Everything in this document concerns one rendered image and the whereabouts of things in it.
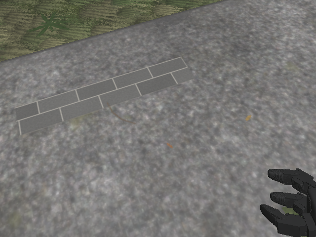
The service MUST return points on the right robot hand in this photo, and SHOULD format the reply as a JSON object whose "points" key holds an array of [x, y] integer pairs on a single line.
{"points": [[289, 224]]}

